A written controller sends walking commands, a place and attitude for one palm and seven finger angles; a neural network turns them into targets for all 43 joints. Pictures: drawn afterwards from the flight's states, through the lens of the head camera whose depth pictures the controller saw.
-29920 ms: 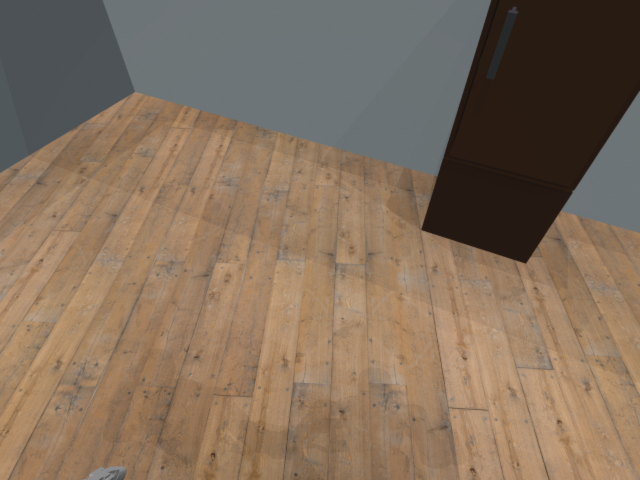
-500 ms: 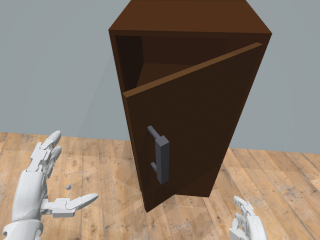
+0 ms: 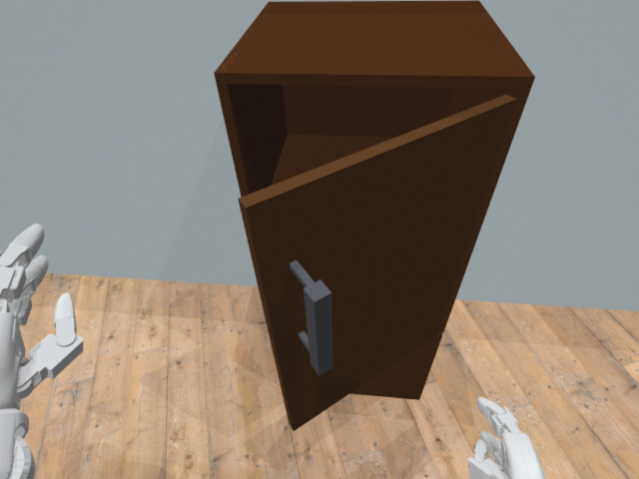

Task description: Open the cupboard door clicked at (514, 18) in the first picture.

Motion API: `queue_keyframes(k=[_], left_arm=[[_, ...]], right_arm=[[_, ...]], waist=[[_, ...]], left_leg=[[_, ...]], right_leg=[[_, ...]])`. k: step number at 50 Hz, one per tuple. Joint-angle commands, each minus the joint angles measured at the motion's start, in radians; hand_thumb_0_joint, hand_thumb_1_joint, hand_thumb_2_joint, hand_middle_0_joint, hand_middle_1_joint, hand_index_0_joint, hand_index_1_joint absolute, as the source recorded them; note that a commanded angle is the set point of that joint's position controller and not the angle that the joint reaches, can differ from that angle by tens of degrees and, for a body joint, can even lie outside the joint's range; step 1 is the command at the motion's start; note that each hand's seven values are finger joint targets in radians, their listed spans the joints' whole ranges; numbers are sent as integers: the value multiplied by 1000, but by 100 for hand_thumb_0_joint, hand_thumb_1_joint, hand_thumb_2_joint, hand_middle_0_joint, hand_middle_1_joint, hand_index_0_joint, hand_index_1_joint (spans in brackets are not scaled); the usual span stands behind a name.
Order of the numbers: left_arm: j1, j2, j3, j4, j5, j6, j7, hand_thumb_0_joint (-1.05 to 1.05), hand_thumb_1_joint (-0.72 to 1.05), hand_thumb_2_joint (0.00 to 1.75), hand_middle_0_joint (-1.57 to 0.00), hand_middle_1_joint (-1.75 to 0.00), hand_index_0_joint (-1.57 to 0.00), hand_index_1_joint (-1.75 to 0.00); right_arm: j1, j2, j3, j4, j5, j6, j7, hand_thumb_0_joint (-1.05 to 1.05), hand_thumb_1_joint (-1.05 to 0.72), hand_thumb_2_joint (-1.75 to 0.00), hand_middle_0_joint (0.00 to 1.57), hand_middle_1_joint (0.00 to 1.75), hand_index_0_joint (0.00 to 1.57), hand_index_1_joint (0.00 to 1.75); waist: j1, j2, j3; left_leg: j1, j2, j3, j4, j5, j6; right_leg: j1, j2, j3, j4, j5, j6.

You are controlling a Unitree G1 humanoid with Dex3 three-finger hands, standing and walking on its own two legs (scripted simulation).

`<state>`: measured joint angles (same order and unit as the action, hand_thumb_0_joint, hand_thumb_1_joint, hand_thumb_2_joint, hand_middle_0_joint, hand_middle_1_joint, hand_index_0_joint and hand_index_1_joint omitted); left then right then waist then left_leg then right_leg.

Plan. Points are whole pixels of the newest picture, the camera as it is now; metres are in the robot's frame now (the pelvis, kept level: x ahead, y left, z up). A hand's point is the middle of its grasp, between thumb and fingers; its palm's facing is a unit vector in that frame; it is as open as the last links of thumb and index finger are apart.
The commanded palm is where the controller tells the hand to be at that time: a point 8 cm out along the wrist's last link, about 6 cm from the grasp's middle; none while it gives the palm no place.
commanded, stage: draw the hand back to the body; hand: left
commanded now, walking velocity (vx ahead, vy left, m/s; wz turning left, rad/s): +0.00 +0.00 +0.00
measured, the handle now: (310, 320) +0.30 +0.06 +0.05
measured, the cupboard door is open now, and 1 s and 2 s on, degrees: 39 39 39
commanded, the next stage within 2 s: step back with the hand held close in 0.26 s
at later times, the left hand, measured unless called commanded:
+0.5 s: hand (77, 346) +0.18 +0.26 +0.16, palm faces +0.46 -0.78 -0.42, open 7.4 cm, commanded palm +0.12 +0.29 +0.17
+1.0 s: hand (14, 419) +0.11 +0.28 +0.15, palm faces +0.44 -0.75 -0.49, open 7.4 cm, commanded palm +0.05 +0.31 +0.17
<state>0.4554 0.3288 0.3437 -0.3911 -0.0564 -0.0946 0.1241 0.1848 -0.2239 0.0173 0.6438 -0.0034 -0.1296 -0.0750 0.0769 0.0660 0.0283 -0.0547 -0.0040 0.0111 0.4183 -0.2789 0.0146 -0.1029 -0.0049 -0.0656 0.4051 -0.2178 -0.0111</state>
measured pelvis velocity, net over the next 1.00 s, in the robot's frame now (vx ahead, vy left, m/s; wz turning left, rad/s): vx -0.09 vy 0.01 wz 0.01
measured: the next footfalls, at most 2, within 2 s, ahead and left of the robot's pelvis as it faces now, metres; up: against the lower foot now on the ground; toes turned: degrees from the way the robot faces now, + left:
right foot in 1.52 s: -0.26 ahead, -0.08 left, +0.00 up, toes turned +7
left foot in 1.72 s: -0.13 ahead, +0.09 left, +0.00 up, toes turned -1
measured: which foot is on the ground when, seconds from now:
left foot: down 0.00-1.00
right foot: down 0.00-1.00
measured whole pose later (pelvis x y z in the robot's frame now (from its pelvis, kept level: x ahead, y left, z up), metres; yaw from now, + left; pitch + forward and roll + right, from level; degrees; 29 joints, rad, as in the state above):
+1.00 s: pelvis -0.09 +0.01 -0.02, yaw +0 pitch -1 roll +0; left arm 0.53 0.41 0.44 -0.53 -0.01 -0.19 0.15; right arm 0.20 -0.20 0.00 0.55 0.00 -0.07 -0.08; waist 0.01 -0.02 0.06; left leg -0.37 -0.02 0.02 0.64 -0.25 0.05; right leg -0.40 -0.03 -0.05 0.59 -0.16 0.00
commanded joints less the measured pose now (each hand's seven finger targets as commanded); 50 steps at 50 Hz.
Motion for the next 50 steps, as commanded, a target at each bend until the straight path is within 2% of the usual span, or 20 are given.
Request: queue_keyframes(k=[1, 3, 5, 18, 19, 20, 21, 22, 23, 24, 25, 28, 29, 31, 38, 39, 44, 47, 49, 50], left_arm=[[-71, 157, 80, -195, 2, -57, 11, 0, 90, 90, -20, -30, -20, -30], [-81, 181, 99, -210, 3, -62, 15, 0, 90, 90, -20, -30, -20, -30], [-89, 190, 105, -226, 5, -66, 18, 0, 90, 90, -20, -30, -20, -30], [-84, 177, 100, -187, 0, -73, 14, 0, 90, 90, -20, -30, -20, -30], [-162, 205, 108, -203, 3, -75, 17, 0, 90, 90, -20, -30, -20, -30], [-199, 309, 226, -223, 3, -106, 20, 0, 90, 90, -20, -30, -20, -30], [-94, 233, 171, -145, 6, -103, 7, 0, 90, 90, -20, -30, -20, -30], [-41, 204, 143, -144, 10, -103, 0, 0, 90, 90, -20, -30, -20, -30], [-23, 196, 129, -178, 11, -107, -2, 0, 90, 90, -20, -30, -20, -30], [-8, 212, 144, -211, 11, -117, 3, 0, 90, 90, -20, -30, -20, -30], [24, 205, 139, -221, 11, -117, 5, 0, 90, 90, -20, -30, -20, -30], [66, 229, 166, -271, 10, -119, 17, 0, 90, 90, -20, -30, -20, -30], [72, 250, 185, -276, 8, -118, 23, 0, 90, 90, -20, -30, -20, -30], [92, 246, 190, -278, 7, -116, 29, 0, 90, 90, -20, -30, -20, -30], [106, 255, 204, -320, 13, -128, 44, 0, 90, 90, -20, -30, -20, -30], [106, 259, 207, -330, 16, -131, 46, 0, 90, 90, -20, -30, -20, -30], [61, 257, 219, -357, 38, -148, 49, 0, 90, 90, -20, -30, -20, -30], [43, 245, 223, -329, 49, -156, 51, 0, 90, 90, -20, -30, -20, -30], [19, 256, 227, -347, 53, -166, 52, 0, 90, 90, -20, -30, -20, -30], [22, 251, 221, -339, 49, -167, 53, 0, 90, 90, -20, -30, -20, -30]], right_arm=[[-132, -103, -35, -167, 4, -44, -6, 0, -90, -90, 20, 30, 20, 30], [-135, -101, -35, -168, 2, -46, -8, 0, -90, -90, 20, 30, 20, 30], [-136, -98, -33, -166, 2, -51, -12, 0, -90, -90, 20, 30, 20, 30], [-138, -92, -35, -153, 3, -61, -12, 0, -90, -90, 20, 30, 20, 30], [-146, -99, -35, -148, 5, -61, -15, 0, -90, -90, 20, 30, 20, 30], [-106, -122, -40, -180, 13, -37, -10, 0, -90, -90, 20, 30, 20, 30], [-107, -107, -43, -163, 9, -19, -7, 0, -90, -90, 20, 30, 20, 30], [-110, -109, -45, -173, 7, -4, -2, 0, -90, -90, 20, 30, 20, 30], [-112, -115, -47, -180, 6, 5, 1, 0, -90, -90, 20, 30, 20, 30], [-114, -120, -50, -181, 3, 11, -2, 0, -90, -90, 20, 30, 20, 30], [-109, -120, -52, -188, 5, 17, -3, 0, -90, -90, 20, 30, 20, 30], [-103, -122, -62, -208, 7, 34, -6, 0, -90, -90, 20, 30, 20, 30], [-110, -123, -66, -204, 8, 39, -12, 0, -90, -90, 20, 30, 20, 30], [-105, -116, -68, -219, 13, 49, -15, 0, -90, -90, 20, 30, 20, 30], [-103, -121, -75, -231, 15, 50, -20, 0, -90, -90, 20, 30, 20, 30], [-107, -128, -76, -230, 15, 46, -22, 0, -90, -90, 20, 30, 20, 30], [-93, -140, -73, -248, 10, 25, -22, 0, -90, -90, 20, 30, 20, 30], [-68, -136, -73, -253, 10, 14, -21, 0, -90, -90, 20, 30, 20, 30], [-61, -139, -77, -251, 8, 7, -19, 0, -90, -90, 20, 30, 20, 30], [-51, -130, -72, -247, 4, 6, -16, 0, -90, -90, 20, 30, 20, 30]], waist=[[-7, -19, -64], [-4, -24, -74], [-3, 15, -77], [-6, -29, -49], [-11, -12, -46], [-53, -75, 37], [-56, -123, 5], [-59, -137, -7], [-63, -107, -32], [-60, -40, -67], [-63, -12, -97], [-63, -41, -167], [-61, -22, -174], [-63, -57, -186], [-65, -24, -151], [-63, 18, -141], [-67, 60, -81], [-72, 5, -63], [-78, -19, -59], [-81, -59, -56]], left_leg=[[-71, 19, -20, -76, 257, 2], [-70, 16, -21, -76, 231, 3], [-66, 13, -21, -78, 238, 1], [-60, 11, -12, -76, 198, 8], [-58, 10, -13, -75, 187, 9], [-138, 31, -45, -41, 133, 26], [-121, 26, -46, -7, 132, 26], [-117, 23, -39, 13, 153, 24], [-118, 24, -37, 23, 169, 22], [-120, 29, -40, 16, 210, 19], [-125, 37, -41, 14, 240, 16], [-143, 54, -49, 21, 340, 10], [-147, 59, -55, 18, 359, 8], [-174, 67, -62, 21, 374, 7], [-320, 95, -101, -12, 179, 28], [-347, 98, -112, -24, 147, 33], [-609, 141, -163, -112, -224, 74], [-693, 141, -161, -84, -338, 85], [-656, 106, -140, -6, -356, 75], [-613, 82, -125, 45, -343, 62]], right_leg=[[64, -3, 27, -55, 160, -6], [65, -3, 29, -61, 140, -6], [71, -7, 32, -60, 150, -9], [49, -7, 40, -90, 109, -2], [43, -8, 44, -97, 94, -4], [-59, -55, 123, -153, 105, 5], [-61, -81, 124, -162, 94, 1], [-75, -91, 121, -161, 112, -1], [-75, -98, 118, -147, 135, -3], [-47, -104, 101, -116, 194, -8], [-31, -102, 97, -88, 225, -7], [10, -90, 86, -24, 334, 1], [13, -94, 81, -10, 355, 0], [18, -87, 80, 19, 365, 4], [-8, -71, 100, 63, 198, 9], [-3, -70, 98, 74, 181, 6], [82, -35, 102, 191, 44, 20], [88, -40, 128, 218, -7, 21], [10, -69, 177, 145, -85, 4], [-57, -95, 212, 85, -151, -8]])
